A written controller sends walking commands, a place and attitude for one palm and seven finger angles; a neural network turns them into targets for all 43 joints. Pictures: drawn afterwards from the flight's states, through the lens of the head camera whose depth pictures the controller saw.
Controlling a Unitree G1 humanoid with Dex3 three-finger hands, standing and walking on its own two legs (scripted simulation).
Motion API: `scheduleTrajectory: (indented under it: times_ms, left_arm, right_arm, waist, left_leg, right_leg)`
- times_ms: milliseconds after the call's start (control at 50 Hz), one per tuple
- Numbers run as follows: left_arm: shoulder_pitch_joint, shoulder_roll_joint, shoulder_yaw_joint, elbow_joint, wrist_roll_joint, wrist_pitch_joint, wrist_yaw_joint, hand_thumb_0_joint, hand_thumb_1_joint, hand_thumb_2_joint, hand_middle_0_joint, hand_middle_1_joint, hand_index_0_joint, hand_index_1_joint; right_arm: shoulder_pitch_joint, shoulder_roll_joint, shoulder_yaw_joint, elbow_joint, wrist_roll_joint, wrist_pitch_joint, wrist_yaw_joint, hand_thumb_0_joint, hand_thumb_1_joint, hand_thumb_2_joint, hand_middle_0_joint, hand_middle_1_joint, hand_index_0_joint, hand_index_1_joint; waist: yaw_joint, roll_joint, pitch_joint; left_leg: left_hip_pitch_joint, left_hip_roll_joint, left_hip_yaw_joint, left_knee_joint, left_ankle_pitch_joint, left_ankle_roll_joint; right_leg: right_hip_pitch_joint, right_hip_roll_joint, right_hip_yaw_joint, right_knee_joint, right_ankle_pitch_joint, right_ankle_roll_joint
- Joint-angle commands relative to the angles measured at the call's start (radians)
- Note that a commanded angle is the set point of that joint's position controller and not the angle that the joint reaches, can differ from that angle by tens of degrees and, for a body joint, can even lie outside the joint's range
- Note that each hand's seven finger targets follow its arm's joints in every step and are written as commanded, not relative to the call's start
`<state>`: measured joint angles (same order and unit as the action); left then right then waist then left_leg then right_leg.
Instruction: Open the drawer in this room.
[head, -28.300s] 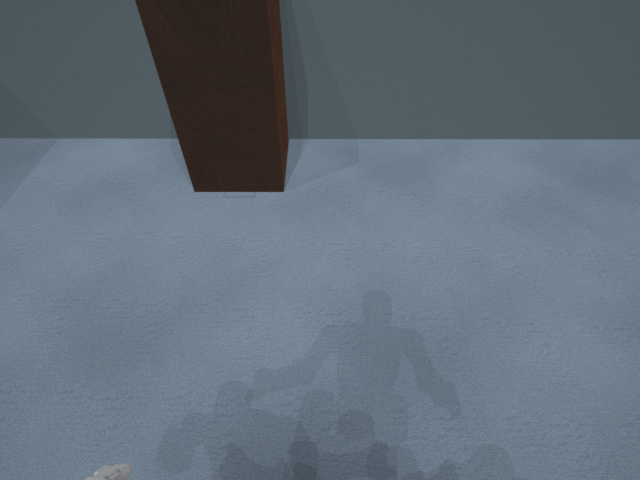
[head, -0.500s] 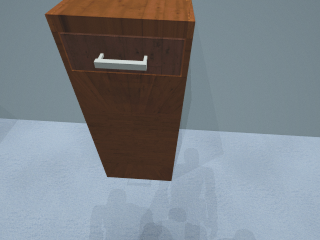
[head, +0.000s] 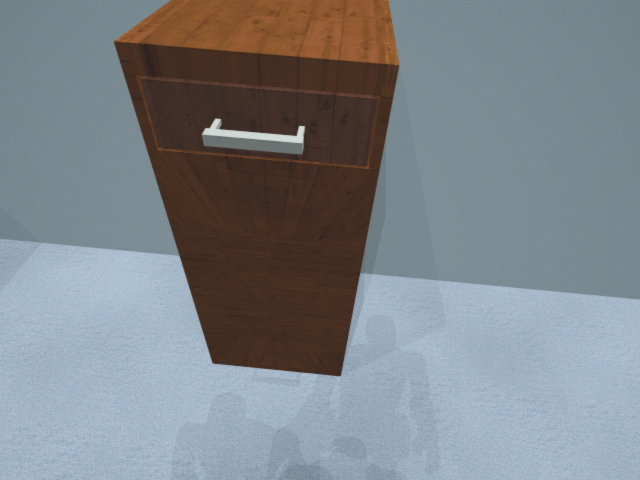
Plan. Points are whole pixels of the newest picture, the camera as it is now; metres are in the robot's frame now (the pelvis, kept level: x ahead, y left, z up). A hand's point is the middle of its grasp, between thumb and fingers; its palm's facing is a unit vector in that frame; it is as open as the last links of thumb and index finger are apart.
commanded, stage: shuffle to correct the standing spot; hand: left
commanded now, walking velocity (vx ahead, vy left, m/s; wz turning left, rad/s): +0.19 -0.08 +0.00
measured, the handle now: (256, 134) +0.61 +0.15 +0.14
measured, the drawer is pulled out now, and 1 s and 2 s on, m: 0.00 0.00 0.00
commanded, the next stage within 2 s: come to a stop and stand still in 0.42 s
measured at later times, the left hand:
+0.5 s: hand out of the picture -0.03 +0.13 -0.19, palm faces +0.06 -0.99 -0.10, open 7.4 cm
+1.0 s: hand out of the picture +0.11 +0.15 -0.18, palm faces +0.06 -0.98 -0.21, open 7.3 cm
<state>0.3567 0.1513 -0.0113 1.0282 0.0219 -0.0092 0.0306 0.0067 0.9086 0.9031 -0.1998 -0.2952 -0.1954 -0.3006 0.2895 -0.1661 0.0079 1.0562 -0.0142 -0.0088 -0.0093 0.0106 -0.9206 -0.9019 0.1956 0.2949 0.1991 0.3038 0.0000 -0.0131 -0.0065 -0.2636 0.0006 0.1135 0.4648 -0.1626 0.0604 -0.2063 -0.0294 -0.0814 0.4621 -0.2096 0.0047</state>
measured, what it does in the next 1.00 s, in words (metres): steps on the spot: right foot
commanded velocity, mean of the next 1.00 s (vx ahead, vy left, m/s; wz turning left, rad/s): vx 0.05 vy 0.00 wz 0.00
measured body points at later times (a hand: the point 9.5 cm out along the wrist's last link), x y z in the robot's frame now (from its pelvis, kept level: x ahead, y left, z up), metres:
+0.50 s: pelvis +0.04 -0.01 -0.01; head +0.02 +0.01 +0.44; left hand -0.03 +0.19 -0.18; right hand +0.02 -0.22 -0.16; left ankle +0.06 +0.08 -0.74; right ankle +0.03 -0.12 -0.74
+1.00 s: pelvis +0.07 -0.03 +0.00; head +0.08 -0.02 +0.45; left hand +0.10 +0.20 -0.16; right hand +0.06 -0.25 -0.16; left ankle +0.06 +0.08 -0.74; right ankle +0.11 -0.14 -0.74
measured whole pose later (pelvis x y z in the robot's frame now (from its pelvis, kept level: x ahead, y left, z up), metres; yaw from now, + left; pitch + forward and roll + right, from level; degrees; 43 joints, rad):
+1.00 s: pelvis +0.07 -0.03 +0.00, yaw -1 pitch -2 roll +0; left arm 0.25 0.17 0.04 1.01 0.02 0.01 0.05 0.02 0.94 0.90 -0.20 -0.30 -0.20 -0.30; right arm 0.28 -0.12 -0.02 1.09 -0.01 0.02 -0.02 0.01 -0.91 -0.90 0.20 0.29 0.20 0.30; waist 0.01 -0.03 0.06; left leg -0.20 0.02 0.10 0.52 -0.29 0.01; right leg -0.28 -0.06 -0.11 0.53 -0.22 -0.01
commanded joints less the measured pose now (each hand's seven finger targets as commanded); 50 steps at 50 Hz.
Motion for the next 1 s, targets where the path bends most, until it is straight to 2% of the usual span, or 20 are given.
scheduleTrajectory:
  times_ms: [0,60,120,320,380,420,460,480,500,540,600,640,680,700,740,760,800,860,940,980]
  left_arm:
    - [0.079,0.074,0.022,-0.02,0.006,-0.013,0.002,0.0,0.9,0.9,-0.2,-0.3,-0.2,-0.3]
    - [0.107,0.061,0.029,-0.014,0.011,-0.008,-0.006,0.0,0.9,0.9,-0.2,-0.3,-0.2,-0.3]
    - [0.129,0.043,0.03,-0.004,0.01,-0.013,-0.012,0.0,0.9,0.9,-0.2,-0.3,-0.2,-0.3]
    - [0.17,0.068,0.049,0.022,-0.001,-0.026,-0.005,0.0,0.9,0.9,-0.2,-0.3,-0.2,-0.3]
    - [0.165,0.067,0.053,0.021,-0.001,-0.028,-0.003,0.0,0.9,0.9,-0.2,-0.3,-0.2,-0.3]
    - [0.143,0.038,0.05,0.013,0.003,-0.025,-0.008,0.0,0.9,0.9,-0.2,-0.3,-0.2,-0.3]
    - [0.1,0.005,0.045,-0.01,0.01,-0.024,-0.016,0.0,0.9,0.9,-0.2,-0.3,-0.2,-0.3]
    - [0.061,0.003,0.043,-0.028,0.016,-0.022,-0.02,0.0,0.9,0.9,-0.2,-0.3,-0.2,-0.3]
    - [0.018,0.002,0.048,-0.046,0.016,-0.023,-0.025,0.0,0.9,0.9,-0.2,-0.3,-0.2,-0.3]
    - [-0.001,-0.021,0.048,-0.047,0.013,-0.028,-0.028,0.0,0.9,0.9,-0.2,-0.3,-0.2,-0.3]
    - [0.064,-0.064,0.039,-0.014,0.002,-0.026,-0.017,0.0,0.9,0.9,-0.2,-0.3,-0.2,-0.3]
    - [0.117,-0.042,0.041,0.016,0.0,-0.028,-0.005,0.0,0.9,0.9,-0.2,-0.3,-0.2,-0.3]
    - [0.116,0.043,0.041,0.029,-0.006,-0.035,0.007,0.0,0.9,0.9,-0.2,-0.3,-0.2,-0.3]
    - [0.093,0.073,0.04,0.028,-0.006,-0.031,0.007,0.0,0.9,0.9,-0.2,-0.3,-0.2,-0.3]
    - [0.045,0.091,0.044,0.019,-0.011,-0.035,0.008,0.0,0.9,0.9,-0.2,-0.3,-0.2,-0.3]
    - [0.023,0.094,0.045,0.007,-0.011,-0.032,0.012,0.0,0.9,0.9,-0.2,-0.3,-0.2,-0.3]
    - [-0.002,0.104,0.054,-0.016,-0.008,-0.022,0.019,0.0,0.9,0.9,-0.2,-0.3,-0.2,-0.3]
    - [-0.009,0.133,0.073,-0.033,-0.006,-0.012,0.023,0.0,0.9,0.9,-0.2,-0.3,-0.2,-0.3]
    - [-0.04,0.132,0.083,-0.061,-0.002,0.005,0.022,0.0,0.9,0.9,-0.2,-0.3,-0.2,-0.3]
    - [-0.054,0.112,0.078,-0.075,0.001,0.011,0.019,0.0,0.9,0.9,-0.2,-0.3,-0.2,-0.3]
  right_arm:
    - [0.044,-0.108,-0.028,-0.024,-0.009,-0.01,-0.004,0.0,-0.9,-0.9,0.2,0.3,0.2,0.3]
    - [0.04,-0.115,-0.039,-0.025,-0.011,-0.004,-0.005,0.0,-0.9,-0.9,0.2,0.3,0.2,0.3]
    - [0.051,-0.107,-0.044,-0.021,-0.009,-0.011,-0.007,0.0,-0.9,-0.9,0.2,0.3,0.2,0.3]
    - [0.079,-0.013,-0.034,-0.02,-0.008,-0.024,-0.002,0.0,-0.9,-0.9,0.2,0.3,0.2,0.3]
    - [0.105,-0.005,-0.031,-0.013,-0.007,-0.032,0.0,0.0,-0.9,-0.9,0.2,0.3,0.2,0.3]
    - [0.136,-0.028,-0.039,0.003,-0.008,-0.035,-0.005,0.0,-0.9,-0.9,0.2,0.3,0.2,0.3]
    - [0.218,-0.089,-0.059,0.028,-0.011,-0.038,-0.016,0.0,-0.9,-0.9,0.2,0.3,0.2,0.3]
    - [0.246,-0.108,-0.066,0.032,-0.012,-0.041,-0.022,0.0,-0.9,-0.9,0.2,0.3,0.2,0.3]
    - [0.254,-0.104,-0.067,0.034,-0.015,-0.045,-0.025,0.0,-0.9,-0.9,0.2,0.3,0.2,0.3]
    - [0.192,-0.078,-0.056,0.019,-0.017,-0.052,-0.025,0.0,-0.9,-0.9,0.2,0.3,0.2,0.3]
    - [0.116,-0.059,-0.044,0.009,-0.012,-0.05,-0.028,0.0,-0.9,-0.9,0.2,0.3,0.2,0.3]
    - [0.095,-0.039,-0.041,0.014,-0.003,-0.043,-0.029,0.0,-0.9,-0.9,0.2,0.3,0.2,0.3]
    - [0.113,0.021,-0.022,0.021,0.007,-0.034,-0.019,0.0,-0.9,-0.9,0.2,0.3,0.2,0.3]
    - [0.125,0.028,-0.021,0.026,0.007,-0.03,-0.012,0.0,-0.9,-0.9,0.2,0.3,0.2,0.3]
    - [0.134,0.026,-0.023,0.048,0.003,-0.009,-0.014,0.0,-0.9,-0.9,0.2,0.3,0.2,0.3]
    - [0.147,0.025,-0.024,0.054,0.004,-0.002,-0.015,0.0,-0.9,-0.9,0.2,0.3,0.2,0.3]
    - [0.148,0.021,-0.03,0.053,0.007,0.007,-0.016,0.0,-0.9,-0.9,0.2,0.3,0.2,0.3]
    - [0.122,0.004,-0.042,0.032,0.007,0.013,-0.015,0.0,-0.9,-0.9,0.2,0.3,0.2,0.3]
    - [0.09,-0.015,-0.051,0.003,0.004,0.019,-0.014,0.0,-0.9,-0.9,0.2,0.3,0.2,0.3]
    - [0.073,-0.03,-0.053,-0.012,0.002,0.015,-0.013,0.0,-0.9,-0.9,0.2,0.3,0.2,0.3]
  waist:
    - [-0.006,0.034,0.081]
    - [0.006,0.058,0.128]
    - [0.008,0.059,0.12]
    - [-0.003,-0.085,0.151]
    - [-0.018,-0.043,0.138]
    - [-0.029,0.06,0.157]
    - [-0.057,0.215,0.167]
    - [-0.067,0.218,0.187]
    - [-0.073,0.151,0.176]
    - [-0.042,0.089,0.14]
    - [0.006,0.097,0.056]
    - [0.04,0.055,0.028]
    - [0.025,-0.06,0.046]
    - [0.011,-0.035,0.072]
    - [-0.005,-0.175,0.061]
    - [-0.01,-0.189,0.054]
    - [-0.01,-0.111,0.053]
    - [0.004,-0.084,0.004]
    - [0.005,-0.04,0.012]
    - [0.003,0.013,0.015]
  left_leg:
    - [-0.053,0.127,-0.181,-0.175,-0.367,-0.018]
    - [-0.126,0.149,-0.212,-0.211,-0.478,0.002]
    - [-0.118,0.159,-0.221,-0.206,-0.46,0.016]
    - [-0.121,0.04,-0.052,0.072,-0.256,-0.014]
    - [-0.058,0.051,-0.047,0.039,-0.231,-0.013]
    - [-0.001,0.109,-0.139,-0.064,-0.306,0.004]
    - [0.063,0.279,-0.396,-0.26,-0.456,0.086]
    - [0.112,0.354,-0.492,-0.309,-0.433,0.148]
    - [0.128,0.387,-0.509,-0.316,-0.349,0.185]
    - [0.093,0.357,-0.38,-0.28,-0.11,0.174]
    - [0.024,0.259,-0.175,-0.165,0.21,0.118]
    - [-0.029,0.187,-0.106,-0.077,0.135,0.046]
    - [-0.14,0.087,-0.055,-0.05,-0.148,-0.036]
    - [-0.111,0.052,-0.049,-0.061,-0.184,-0.049]
    - [-0.025,0.051,-0.022,0.012,-0.148,-0.063]
    - [-0.005,0.055,-0.022,0.028,-0.149,-0.064]
    - [-0.006,0.056,-0.03,0.021,-0.114,-0.066]
    - [-0.017,0.054,-0.027,0.031,-0.084,-0.069]
    - [0.022,0.069,-0.046,0.008,0.016,-0.057]
    - [0.045,0.108,-0.088,-0.034,0.078,-0.037]
  right_leg:
    - [-0.074,-0.06,0.082,-0.094,-0.214,-0.04]
    - [-0.076,-0.036,0.056,-0.054,-0.25,-0.044]
    - [-0.068,-0.031,0.051,-0.031,-0.207,-0.053]
    - [-0.108,-0.139,0.241,-0.189,-0.374,-0.123]
    - [-0.129,-0.122,0.191,-0.146,-0.325,-0.124]
    - [-0.204,-0.063,0.121,-0.054,-0.295,-0.1]
    - [-0.31,0.021,-0.024,0.203,-0.214,-0.059]
    - [-0.408,0.015,-0.018,0.333,-0.256,-0.055]
    - [-0.449,-0.021,0.024,0.424,-0.275,-0.058]
    - [-0.375,-0.06,0.049,0.4,-0.238,-0.045]
    - [-0.107,-0.027,-0.009,0.157,-0.086,-0.017]
    - [0.058,-0.028,-0.01,-0.034,0.106,-0.002]
    - [0.159,-0.164,0.158,-0.102,0.228,-0.04]
    - [0.103,-0.202,0.163,-0.097,0.244,-0.057]
    - [0.029,-0.213,0.181,-0.13,0.297,-0.079]
    - [0.017,-0.225,0.178,-0.139,0.322,-0.085]
    - [0.025,-0.225,0.163,-0.106,0.371,-0.094]
    - [0.08,-0.24,0.164,-0.059,0.466,-0.11]
    - [0.012,-0.204,0.139,-0.037,0.317,-0.096]
    - [-0.028,-0.146,0.097,-0.011,0.203,-0.066]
